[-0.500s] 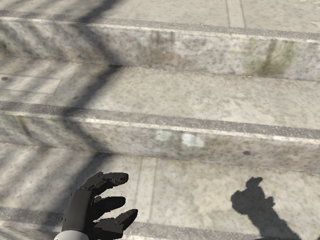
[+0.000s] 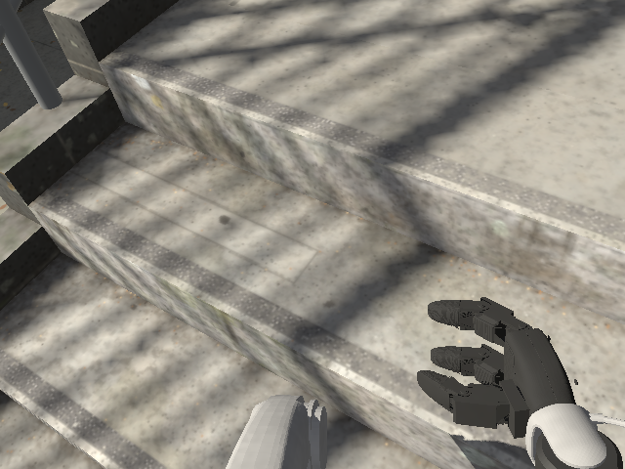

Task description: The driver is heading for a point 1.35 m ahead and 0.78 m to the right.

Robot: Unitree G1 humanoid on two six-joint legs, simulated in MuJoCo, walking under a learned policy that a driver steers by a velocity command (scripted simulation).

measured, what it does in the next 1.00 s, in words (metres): climbs, turning right: left foot 0.17 m higher, then right foot 0.17 m higher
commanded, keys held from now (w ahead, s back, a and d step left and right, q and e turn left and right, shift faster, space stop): w+e+shift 0.32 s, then e+shift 0.68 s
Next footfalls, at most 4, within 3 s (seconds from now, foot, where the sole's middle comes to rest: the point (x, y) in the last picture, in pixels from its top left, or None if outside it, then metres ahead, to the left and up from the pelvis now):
0.10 left None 0.32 0.09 -0.59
0.52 right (522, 356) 0.56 -0.18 -0.42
0.96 left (515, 155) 0.85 -0.16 -0.26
1.36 right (621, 288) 0.60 -0.29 -0.27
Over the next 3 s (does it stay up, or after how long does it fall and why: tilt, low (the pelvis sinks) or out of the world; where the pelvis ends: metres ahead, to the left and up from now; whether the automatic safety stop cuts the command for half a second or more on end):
stays up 0.50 -0.30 0.40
